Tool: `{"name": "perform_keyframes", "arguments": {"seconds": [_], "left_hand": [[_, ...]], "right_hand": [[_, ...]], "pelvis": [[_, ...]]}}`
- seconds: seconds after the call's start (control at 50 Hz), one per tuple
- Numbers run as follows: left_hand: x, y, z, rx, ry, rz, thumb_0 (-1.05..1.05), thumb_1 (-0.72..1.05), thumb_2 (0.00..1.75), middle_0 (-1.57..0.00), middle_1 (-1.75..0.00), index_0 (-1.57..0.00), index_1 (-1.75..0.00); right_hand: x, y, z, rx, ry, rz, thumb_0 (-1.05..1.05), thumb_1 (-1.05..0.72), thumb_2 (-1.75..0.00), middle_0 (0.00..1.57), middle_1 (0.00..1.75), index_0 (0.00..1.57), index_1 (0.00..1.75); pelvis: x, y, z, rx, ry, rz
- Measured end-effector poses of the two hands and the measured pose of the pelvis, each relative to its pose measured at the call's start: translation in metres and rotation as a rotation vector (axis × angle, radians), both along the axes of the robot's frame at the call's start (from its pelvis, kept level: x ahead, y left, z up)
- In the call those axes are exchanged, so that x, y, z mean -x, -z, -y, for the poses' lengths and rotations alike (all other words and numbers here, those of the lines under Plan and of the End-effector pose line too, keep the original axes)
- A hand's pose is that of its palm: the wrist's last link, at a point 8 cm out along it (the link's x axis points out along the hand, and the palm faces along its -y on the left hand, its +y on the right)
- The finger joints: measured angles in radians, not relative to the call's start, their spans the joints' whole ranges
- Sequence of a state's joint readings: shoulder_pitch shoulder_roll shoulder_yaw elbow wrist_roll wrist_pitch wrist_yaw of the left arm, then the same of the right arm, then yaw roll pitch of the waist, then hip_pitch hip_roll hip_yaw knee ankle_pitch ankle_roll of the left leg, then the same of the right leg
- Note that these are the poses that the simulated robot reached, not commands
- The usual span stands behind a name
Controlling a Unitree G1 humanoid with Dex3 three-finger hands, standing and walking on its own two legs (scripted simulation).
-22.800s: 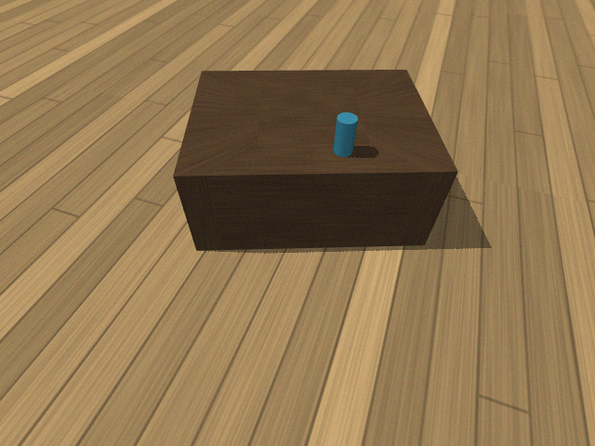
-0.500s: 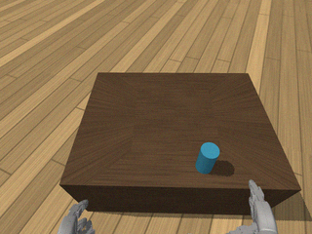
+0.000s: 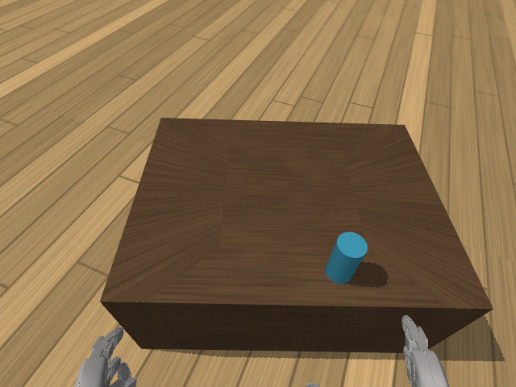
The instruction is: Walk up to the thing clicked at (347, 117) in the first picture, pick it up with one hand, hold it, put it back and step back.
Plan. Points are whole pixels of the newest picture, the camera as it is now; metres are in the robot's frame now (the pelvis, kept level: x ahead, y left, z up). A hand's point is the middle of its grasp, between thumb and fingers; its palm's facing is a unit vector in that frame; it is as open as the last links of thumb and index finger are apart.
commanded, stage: home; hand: right
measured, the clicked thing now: (345, 258) +0.47 -0.22 -0.24
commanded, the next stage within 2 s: stand in 1.58 s
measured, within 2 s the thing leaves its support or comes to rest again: neither
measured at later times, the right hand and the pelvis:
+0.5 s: hand (390, 368) +0.18 -0.19 -0.06, palm faces +0.10 +0.95 -0.28, open 17.5 cm; pelvis +0.02 -0.01 +0.00, yaw +0 degrees
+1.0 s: hand (396, 371) +0.18 -0.20 -0.06, palm faces +0.10 +0.96 -0.28, open 17.6 cm; pelvis +0.01 -0.02 +0.00, yaw +0 degrees
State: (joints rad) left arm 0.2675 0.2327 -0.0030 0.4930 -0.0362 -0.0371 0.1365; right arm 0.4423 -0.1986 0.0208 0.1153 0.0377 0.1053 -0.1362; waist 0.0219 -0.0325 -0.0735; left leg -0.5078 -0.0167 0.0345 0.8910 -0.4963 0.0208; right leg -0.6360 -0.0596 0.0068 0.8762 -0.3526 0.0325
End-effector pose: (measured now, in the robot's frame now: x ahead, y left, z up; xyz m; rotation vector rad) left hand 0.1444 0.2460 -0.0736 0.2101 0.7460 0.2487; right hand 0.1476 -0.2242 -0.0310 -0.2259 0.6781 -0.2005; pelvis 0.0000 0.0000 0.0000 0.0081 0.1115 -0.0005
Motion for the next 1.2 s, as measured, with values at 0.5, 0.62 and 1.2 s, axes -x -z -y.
{"name": "perform_keyframes", "arguments": {"seconds": [0.5,0.62,1.2], "left_hand": [[-0.015,-0.001,0.017,-0.002,-0.002,0.009,0.01,0.90,0.91,-0.20,-0.30,-0.20,-0.30],[-0.017,-0.003,0.020,-0.008,0.000,0.014,0.01,0.90,0.91,-0.20,-0.30,-0.20,-0.31],[-0.005,-0.004,0.024,-0.018,0.002,0.041,0.01,0.90,0.91,-0.20,-0.30,-0.20,-0.31]], "right_hand": [[-0.016,0.000,0.014,0.007,0.001,-0.043,-0.01,0.54,-0.05,0.06,0.05,0.06,0.05],[-0.017,0.000,0.018,0.005,0.002,-0.047,-0.01,0.55,-0.04,0.05,0.05,0.06,0.05],[-0.005,0.000,0.021,0.001,0.007,-0.046,-0.01,0.58,-0.02,0.05,0.04,0.05,0.04]], "pelvis": [[-0.015,-0.002,0.012,-0.012,-0.004,-0.011],[-0.016,-0.002,0.015,-0.014,-0.005,-0.012],[-0.004,0.000,0.018,-0.018,-0.006,0.001]]}}
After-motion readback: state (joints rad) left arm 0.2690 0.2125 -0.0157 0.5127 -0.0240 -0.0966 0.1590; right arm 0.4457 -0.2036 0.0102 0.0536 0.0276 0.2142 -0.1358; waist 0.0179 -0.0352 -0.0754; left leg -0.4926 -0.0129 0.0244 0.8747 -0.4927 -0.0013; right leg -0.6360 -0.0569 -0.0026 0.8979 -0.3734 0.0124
